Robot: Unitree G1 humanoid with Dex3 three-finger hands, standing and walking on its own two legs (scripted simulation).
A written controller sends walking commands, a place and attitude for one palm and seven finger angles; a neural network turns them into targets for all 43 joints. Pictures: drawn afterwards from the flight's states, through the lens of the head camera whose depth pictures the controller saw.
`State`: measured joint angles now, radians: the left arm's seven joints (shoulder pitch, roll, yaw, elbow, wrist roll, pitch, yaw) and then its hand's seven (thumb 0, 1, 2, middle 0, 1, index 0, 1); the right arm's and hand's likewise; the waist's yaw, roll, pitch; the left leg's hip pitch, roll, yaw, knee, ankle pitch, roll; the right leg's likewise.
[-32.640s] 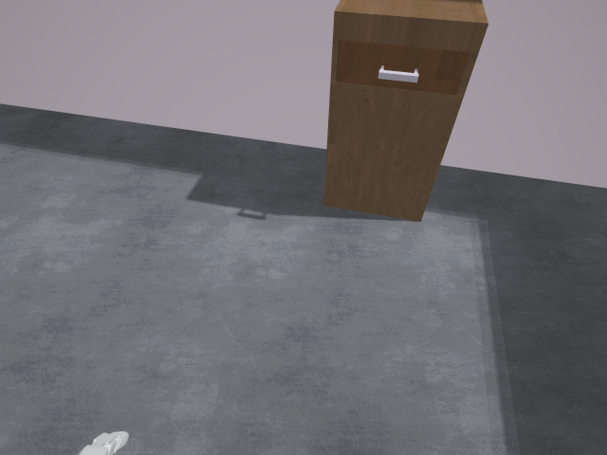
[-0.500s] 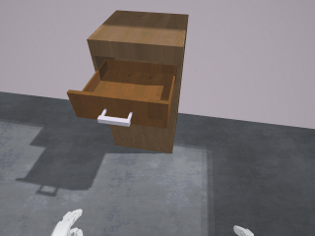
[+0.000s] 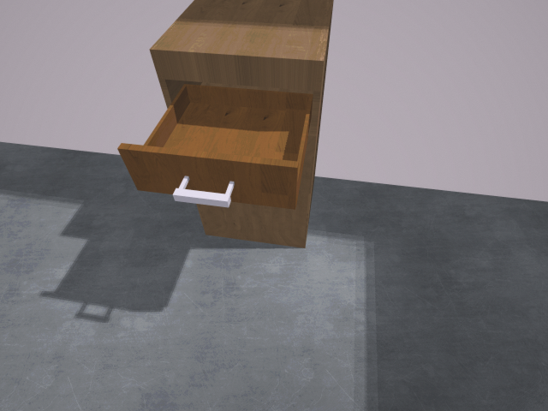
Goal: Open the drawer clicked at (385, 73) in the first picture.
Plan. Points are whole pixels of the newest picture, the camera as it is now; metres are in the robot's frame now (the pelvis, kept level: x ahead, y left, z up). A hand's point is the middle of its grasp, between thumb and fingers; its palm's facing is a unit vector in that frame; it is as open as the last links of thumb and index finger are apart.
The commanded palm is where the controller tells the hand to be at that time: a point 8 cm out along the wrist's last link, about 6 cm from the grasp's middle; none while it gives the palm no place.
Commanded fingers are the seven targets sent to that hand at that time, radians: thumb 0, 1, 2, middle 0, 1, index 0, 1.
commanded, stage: let the arm hang, fingers relaxed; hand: left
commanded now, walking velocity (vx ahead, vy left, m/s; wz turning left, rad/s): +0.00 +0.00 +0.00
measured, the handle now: (205, 190) +0.57 +0.19 -0.08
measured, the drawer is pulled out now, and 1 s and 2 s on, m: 0.30 0.30 0.30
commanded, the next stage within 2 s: look to check the result in 0.38 s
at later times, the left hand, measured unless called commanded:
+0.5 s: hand out of the picture +0.00 +0.16 -0.17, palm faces +0.00 -0.98 -0.21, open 7.4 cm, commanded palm none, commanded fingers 0.00 0.90 0.90 -0.20 -0.30 -0.20 -0.30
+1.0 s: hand out of the picture +0.02 +0.14 -0.17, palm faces +0.02 -0.98 -0.21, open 7.4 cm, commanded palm none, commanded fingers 0.00 0.90 0.90 -0.20 -0.30 -0.20 -0.30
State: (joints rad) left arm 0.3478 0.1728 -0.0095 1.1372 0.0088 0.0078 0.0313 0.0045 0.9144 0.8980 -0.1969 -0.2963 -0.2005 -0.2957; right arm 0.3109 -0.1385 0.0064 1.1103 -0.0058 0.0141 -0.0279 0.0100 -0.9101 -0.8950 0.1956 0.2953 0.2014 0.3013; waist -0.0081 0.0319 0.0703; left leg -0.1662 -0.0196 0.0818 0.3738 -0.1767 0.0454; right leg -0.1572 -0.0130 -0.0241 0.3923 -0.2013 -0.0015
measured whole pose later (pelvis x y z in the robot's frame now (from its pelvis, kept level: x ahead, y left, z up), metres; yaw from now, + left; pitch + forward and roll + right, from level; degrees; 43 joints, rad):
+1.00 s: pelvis +0.02 -0.03 +0.00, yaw +0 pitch -2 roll +0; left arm 0.27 0.13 0.01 1.14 0.01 -0.01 0.04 0.00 0.91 0.90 -0.20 -0.30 -0.20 -0.30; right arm 0.26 -0.14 -0.01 1.13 -0.01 0.01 -0.04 0.01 -0.91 -0.90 0.19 0.30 0.20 0.30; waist -0.02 0.02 0.07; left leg -0.14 0.02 0.07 0.36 -0.19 0.00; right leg -0.12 0.03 -0.04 0.37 -0.22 -0.04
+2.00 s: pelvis +0.03 -0.04 +0.00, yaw -1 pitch -1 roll +0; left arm 0.18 0.22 0.03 1.12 0.01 -0.02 0.03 0.00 0.91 0.90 -0.20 -0.30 -0.20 -0.30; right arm 0.18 -0.22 -0.02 1.12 -0.01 0.01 -0.03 0.01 -0.91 -0.89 0.20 0.30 0.20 0.30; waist -0.02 0.02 0.07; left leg -0.10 0.03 0.07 0.32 -0.19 -0.01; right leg -0.09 0.04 -0.03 0.31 -0.21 -0.05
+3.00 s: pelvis +0.04 -0.03 +0.00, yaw -1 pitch -1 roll +0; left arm 0.10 0.30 0.02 1.12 0.01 -0.02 0.02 0.01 0.90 0.90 -0.20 -0.30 -0.20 -0.30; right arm 0.11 -0.31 -0.01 1.11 -0.01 0.00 -0.02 0.01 -0.91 -0.89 0.20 0.30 0.20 0.30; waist -0.02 0.01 0.08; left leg -0.08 0.02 0.07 0.28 -0.19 -0.01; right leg -0.06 0.03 -0.03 0.28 -0.21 -0.04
